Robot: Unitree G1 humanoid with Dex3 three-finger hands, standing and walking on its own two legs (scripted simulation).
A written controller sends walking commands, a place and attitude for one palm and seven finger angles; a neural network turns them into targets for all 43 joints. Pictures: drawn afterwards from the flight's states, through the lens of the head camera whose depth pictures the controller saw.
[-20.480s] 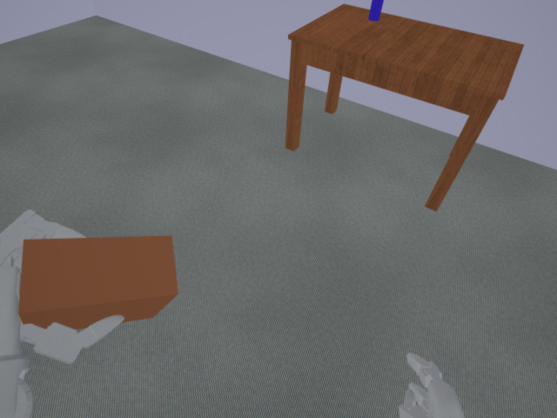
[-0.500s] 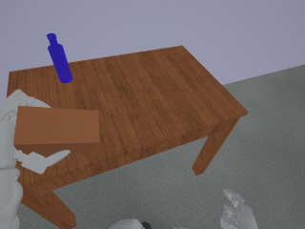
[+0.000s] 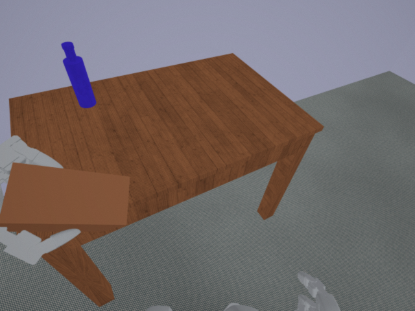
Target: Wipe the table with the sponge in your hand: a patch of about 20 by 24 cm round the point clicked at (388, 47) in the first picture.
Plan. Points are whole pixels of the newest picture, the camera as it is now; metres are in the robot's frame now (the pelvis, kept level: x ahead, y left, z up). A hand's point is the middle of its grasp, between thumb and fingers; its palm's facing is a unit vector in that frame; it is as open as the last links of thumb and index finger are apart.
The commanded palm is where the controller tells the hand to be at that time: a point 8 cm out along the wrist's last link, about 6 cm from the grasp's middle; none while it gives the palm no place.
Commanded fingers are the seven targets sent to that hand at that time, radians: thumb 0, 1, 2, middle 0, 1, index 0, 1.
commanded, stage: come to a stop and stand still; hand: left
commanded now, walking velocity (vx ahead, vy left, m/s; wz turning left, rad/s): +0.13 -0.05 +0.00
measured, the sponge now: (83, 205) +0.23 +0.19 +0.16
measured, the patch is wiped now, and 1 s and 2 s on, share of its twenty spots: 0.00 0.00 0.00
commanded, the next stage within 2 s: look again from close up in 1.56 s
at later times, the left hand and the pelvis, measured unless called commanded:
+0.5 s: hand (35, 255) +0.15 +0.21 +0.18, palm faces +0.37 -0.81 -0.45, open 10.8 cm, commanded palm +0.09 +0.24 +0.20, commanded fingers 0.00 0.10 1.30 -1.20 -1.60 -1.20 -1.60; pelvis -0.07 -0.04 +0.00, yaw -1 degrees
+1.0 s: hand out of the picture +0.08 +0.22 +0.16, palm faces +0.41 -0.78 -0.47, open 10.8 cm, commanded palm +0.03 +0.24 +0.20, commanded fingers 0.00 0.10 1.30 -1.20 -1.60 -1.20 -1.60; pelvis -0.12 -0.04 +0.00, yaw +1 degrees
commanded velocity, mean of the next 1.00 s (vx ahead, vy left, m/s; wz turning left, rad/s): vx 0.12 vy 0.03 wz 0.00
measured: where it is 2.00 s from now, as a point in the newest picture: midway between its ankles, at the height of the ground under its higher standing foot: outside the picture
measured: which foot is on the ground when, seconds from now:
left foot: down 0.00-0.34, up 0.36-0.58, down 0.60-0.84, up 0.86-1.00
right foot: down 0.00-0.04, up 0.06-0.32, down 0.34-1.00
